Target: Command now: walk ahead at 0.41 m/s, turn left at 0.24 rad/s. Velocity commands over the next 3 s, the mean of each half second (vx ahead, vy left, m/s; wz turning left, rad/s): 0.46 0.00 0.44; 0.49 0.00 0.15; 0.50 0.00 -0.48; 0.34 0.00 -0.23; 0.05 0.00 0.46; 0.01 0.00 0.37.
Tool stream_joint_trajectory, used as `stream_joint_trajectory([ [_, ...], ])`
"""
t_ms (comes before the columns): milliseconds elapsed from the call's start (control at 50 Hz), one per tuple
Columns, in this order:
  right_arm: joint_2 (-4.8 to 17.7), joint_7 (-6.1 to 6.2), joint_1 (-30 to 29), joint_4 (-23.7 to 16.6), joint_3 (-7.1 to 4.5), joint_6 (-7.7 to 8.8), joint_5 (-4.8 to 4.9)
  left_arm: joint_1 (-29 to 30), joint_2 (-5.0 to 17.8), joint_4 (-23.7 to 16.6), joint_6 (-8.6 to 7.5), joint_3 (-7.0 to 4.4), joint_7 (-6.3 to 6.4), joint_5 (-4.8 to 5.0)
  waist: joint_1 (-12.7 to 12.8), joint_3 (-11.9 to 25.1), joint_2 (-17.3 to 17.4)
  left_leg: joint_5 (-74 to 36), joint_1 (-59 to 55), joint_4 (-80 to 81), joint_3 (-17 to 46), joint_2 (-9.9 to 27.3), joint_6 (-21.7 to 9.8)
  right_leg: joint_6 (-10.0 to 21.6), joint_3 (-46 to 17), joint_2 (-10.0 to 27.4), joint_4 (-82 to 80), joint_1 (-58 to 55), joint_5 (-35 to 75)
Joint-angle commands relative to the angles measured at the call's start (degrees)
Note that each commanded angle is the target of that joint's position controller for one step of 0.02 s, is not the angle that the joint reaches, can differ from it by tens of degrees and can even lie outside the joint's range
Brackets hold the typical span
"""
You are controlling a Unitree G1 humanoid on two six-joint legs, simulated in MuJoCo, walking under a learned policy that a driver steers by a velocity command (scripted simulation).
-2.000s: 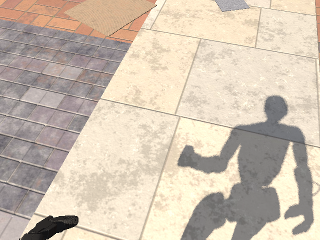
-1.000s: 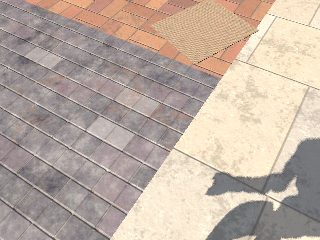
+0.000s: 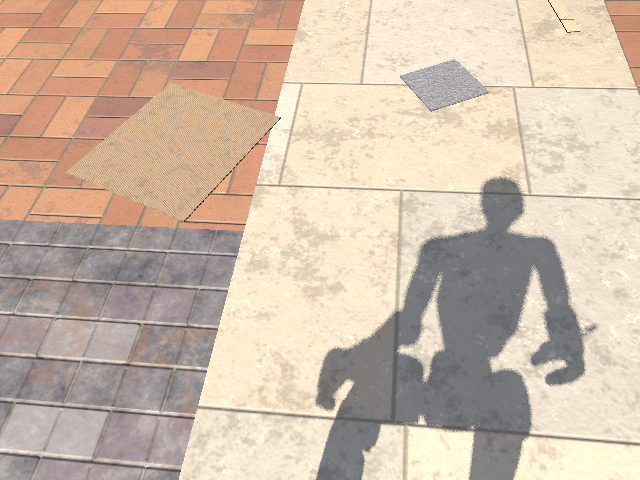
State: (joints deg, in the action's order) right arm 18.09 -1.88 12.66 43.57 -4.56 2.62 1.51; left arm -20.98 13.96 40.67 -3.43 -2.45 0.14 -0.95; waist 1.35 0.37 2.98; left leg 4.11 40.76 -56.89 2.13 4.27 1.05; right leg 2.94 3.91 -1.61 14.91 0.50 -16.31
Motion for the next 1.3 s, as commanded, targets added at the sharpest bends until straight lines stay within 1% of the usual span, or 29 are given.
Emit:
stream_joint_trajectory([
  [20,1.8,-0.39,-8.1,-5.5,0.22,1.12,0.09,2.0,9.2,-2.5,-1.52,-2.53,0.49,-0.02,1.7,-5.4,-7.8,-7.9,3.6,9.4,0.6,-0.8,0.4,5.7,-2.2,13.1,-8.4,1.7,16.9],
  [160,0.4,-3.04,-15.1,-9.7,1.49,1.87,0.06,-1.5,11.3,1.9,-0.48,-3.13,1.09,1.28,3.0,-7.0,-7.3,-3.3,0.0,22.8,-5.9,-3.4,-4.6,4.4,3.4,16.6,-3.0,-7.4,39.0],
  [200,2.6,-3.08,-11.6,-9.7,0.48,1.45,0.01,-1.0,13.1,1.9,0.35,-3.54,1.85,1.28,0.1,-1.9,-10.5,2.8,-6.9,21.9,-9.3,-7.1,-7.1,3.1,4.9,16.7,6.0,-10.4,62.2],
  [240,7.7,-2.10,2.8,-7.2,-2.10,0.93,0.29,0.3,14.2,1.5,1.01,-3.63,2.45,1.41,-8.3,6.7,-9.9,1.7,-28.7,25.4,-8.9,-10.4,-11.0,1.1,6.5,14.9,26.3,-3.6,67.6],
  [260,11.5,-0.75,11.7,-5.7,-3.45,0.10,0.19,-0.2,12.7,0.3,0.28,-2.84,2.54,0.67,-11.8,12.5,-3.8,2.8,-47.8,25.9,3.8,-2.7,-14.4,-0.7,5.6,12.2,43.5,11.7,46.2],
  [280,15.1,-0.30,9.8,-6.9,-3.93,0.35,0.37,-5.1,4.5,-2.2,-1.46,-0.24,1.31,0.18,-5.2,19.7,12.3,12.6,-66.3,32.3,39.6,13.9,-27.2,-5.0,-0.1,-2.1,67.7,36.3,-12.5],
  [300,10.8,-0.17,11.0,-7.1,-2.69,0.57,-0.23,0.3,10.2,-2.9,-3.97,-1.28,0.11,1.79,-9.4,23.7,4.9,17.5,-66.8,38.8,45.3,14.5,-26.3,-3.6,-12.8,-0.5,72.0,41.7,-13.3],
  [320,8.5,0.04,9.3,-6.9,-2.10,0.88,-0.59,5.8,11.4,-5.1,-4.89,-1.50,-0.42,3.85,-9.2,15.0,1.9,15.7,-60.0,39.6,35.9,12.4,-22.8,-2.4,-12.4,2.5,69.0,44.2,-9.6],
  [340,7.7,-0.06,5.6,-7.2,-1.74,1.25,-0.42,7.5,10.2,-6.0,-5.38,-1.04,-0.24,3.12,-5.8,7.3,-4.5,9.6,-49.3,40.6,29.3,9.7,-20.8,-2.0,-11.3,4.9,62.4,43.3,-6.4],
  [360,5.9,0.04,2.1,-7.8,-1.28,1.54,-0.50,7.8,10.4,-5.6,-5.18,-1.43,0.18,1.45,-3.5,4.5,-5.5,4.1,-42.3,41.2,24.7,7.4,-19.5,-2.2,-10.8,6.9,56.7,40.3,-4.6],
  [440,6.0,1.01,-1.3,-8.6,-1.09,1.79,-0.87,4.4,9.0,-4.9,-2.60,-1.30,0.33,-0.12,0.6,0.1,-1.7,-6.2,-26.2,45.3,17.3,4.0,-20.0,-5.8,-8.3,8.2,48.1,33.7,-1.3],
  [540,8.0,2.17,1.7,-7.0,-1.66,0.97,-0.15,16.1,5.7,-7.7,-2.71,0.26,0.23,-0.08,-3.9,-1.2,0.4,-0.6,-19.4,43.2,11.0,-1.7,-15.1,-8.0,-5.8,4.4,24.9,27.5,18.3],
  [620,8.1,2.40,5.6,-5.7,-1.72,0.12,0.41,19.8,8.3,-8.8,-3.53,-0.78,-0.59,1.46,-5.3,0.4,2.2,6.0,-26.1,38.0,17.8,0.9,-13.3,-7.3,-8.3,2.3,16.2,24.9,18.7],
  [700,4.7,2.13,6.0,-5.3,-0.63,0.05,-0.75,9.6,11.2,-6.2,-4.41,-2.82,-0.86,1.00,0.0,3.9,4.3,-1.1,-30.4,25.9,17.8,0.9,-9.6,-1.6,-6.5,3.1,12.5,12.8,12.4],
  [720,1.4,1.91,6.9,-6.1,0.65,0.22,-1.46,1.9,13.9,-5.7,-4.58,-3.46,-0.55,0.08,3.0,11.1,-1.6,3.4,-26.0,10.2,13.3,-2.5,-7.4,2.6,-15.9,11.7,12.3,1.0,9.5],
  [740,-1.6,1.88,15.4,-6.6,1.63,0.99,0.18,-3.2,19.5,-2.6,-3.81,-5.05,-1.08,-0.35,-0.2,16.4,-22.1,23.7,-6.2,-9.8,5.3,-11.1,-2.8,13.4,-44.2,22.4,5.2,-15.5,-4.1],
  [760,3.6,2.02,13.8,-6.0,1.01,1.31,0.57,-4.1,14.3,-2.6,-3.65,-3.95,-1.73,1.41,1.6,13.6,-18.1,27.7,2.7,-16.6,7.6,-8.1,-2.4,14.2,-53.9,23.5,0.5,-16.1,-17.6],
  [780,6.8,1.93,6.4,-7.1,0.19,1.48,0.46,-0.8,11.0,-3.2,-3.33,-2.94,-1.62,1.70,2.8,6.1,-12.0,22.3,5.3,-18.1,6.6,-5.1,-2.8,12.0,-46.0,21.1,0.2,-10.6,-16.1],
  [820,5.5,2.06,-1.3,-9.2,0.46,2.40,-1.68,3.0,9.7,-3.9,-2.46,-2.28,-1.59,0.90,2.1,0.1,-5.8,16.1,3.8,-12.6,3.9,-2.1,-2.9,10.8,-34.6,16.0,0.1,-0.4,-0.7],
  [880,2.9,1.63,-0.7,-9.4,0.87,2.92,-2.15,3.3,8.4,-3.3,-2.20,-1.74,-1.17,1.16,-0.5,1.0,-9.2,14.3,-2.7,-2.1,2.5,-1.0,-1.6,10.6,-27.6,11.7,-1.7,4.2,11.0],
  [960,0.0,1.19,-6.6,-10.1,2.32,3.18,-2.07,2.0,11.6,-1.9,-1.33,-2.81,0.01,2.11,0.7,0.0,-8.9,7.6,-9.5,15.1,0.3,-3.0,0.7,10.6,-22.0,9.9,-2.6,10.5,14.5],
  [1060,2.0,0.55,-12.9,-11.0,1.75,3.97,-1.01,-1.8,12.1,-0.2,0.03,-3.17,0.54,2.68,2.5,-0.5,-9.0,-2.5,-17.4,26.1,1.6,-5.4,1.1,8.6,-24.3,10.0,-0.4,12.1,9.6],
  [1140,4.7,1.21,-6.4,-9.5,-0.07,4.46,-1.01,-0.7,10.1,-0.5,0.69,-2.88,0.68,2.55,-2.5,1.4,-9.3,0.3,-31.4,32.0,1.6,-4.1,-2.1,5.0,-26.2,7.5,7.7,14.5,6.3],
  [1160,7.0,1.81,0.7,-8.6,-0.98,4.51,-1.66,0.6,7.3,-1.4,0.47,-1.96,0.55,2.05,-6.1,6.1,-6.4,3.3,-42.0,32.0,7.0,2.1,-4.8,2.9,-22.8,4.6,18.7,19.4,4.5],
  [1180,11.9,2.27,7.4,-7.8,-2.20,3.80,-2.37,-3.5,2.9,-2.8,-0.09,-0.65,0.57,2.08,-6.5,13.6,7.3,10.3,-58.3,34.3,24.0,14.7,-11.1,-0.7,-14.4,-2.2,37.2,33.4,-11.2],
  [1200,11.4,1.64,9.6,-6.0,-2.41,3.04,-1.76,-5.8,6.0,-3.8,-0.45,-1.01,0.76,3.42,-5.6,13.4,15.2,26.0,-58.8,39.8,41.0,20.7,-15.7,-1.7,-12.0,-0.6,49.2,44.4,-18.2],
  [1220,7.2,1.58,7.1,-6.5,-1.37,3.07,-1.33,-2.6,10.1,-2.9,-0.17,-2.19,0.91,3.67,-6.1,6.1,8.0,29.4,-52.9,41.5,36.7,18.2,-14.4,-2.1,-13.2,2.3,54.5,47.2,-13.2],
  [1240,4.9,1.58,4.7,-6.5,-0.70,3.01,-1.38,0.7,10.6,-3.2,0.19,-2.48,0.83,3.08,-5.6,1.7,4.5,23.0,-47.6,41.8,28.5,15.7,-12.7,-2.4,-12.0,3.7,55.4,46.9,-8.7],
  [1300,2.1,1.53,-0.1,-5.7,0.13,3.22,-2.30,3.1,8.0,-3.9,1.04,-2.51,0.10,2.49,-2.5,-2.2,4.3,6.8,-37.2,45.5,14.0,10.3,-11.0,-3.1,-10.9,7.4,51.8,41.8,-1.2],
])
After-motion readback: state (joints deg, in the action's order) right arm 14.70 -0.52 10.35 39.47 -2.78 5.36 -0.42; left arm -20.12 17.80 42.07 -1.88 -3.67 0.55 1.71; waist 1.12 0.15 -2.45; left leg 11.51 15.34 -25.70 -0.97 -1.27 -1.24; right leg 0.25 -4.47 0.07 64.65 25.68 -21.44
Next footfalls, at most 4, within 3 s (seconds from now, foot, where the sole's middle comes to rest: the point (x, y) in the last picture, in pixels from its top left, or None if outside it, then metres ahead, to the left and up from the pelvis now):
0.24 left None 0.30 0.13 -0.78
0.70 right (366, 432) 0.61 0.00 -0.78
1.16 left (238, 382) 0.73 0.29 -0.78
1.66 right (343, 273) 1.04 0.04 -0.78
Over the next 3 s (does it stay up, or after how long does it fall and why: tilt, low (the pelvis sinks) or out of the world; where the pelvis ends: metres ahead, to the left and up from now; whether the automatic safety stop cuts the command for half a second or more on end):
stays up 1.10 0.12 -0.01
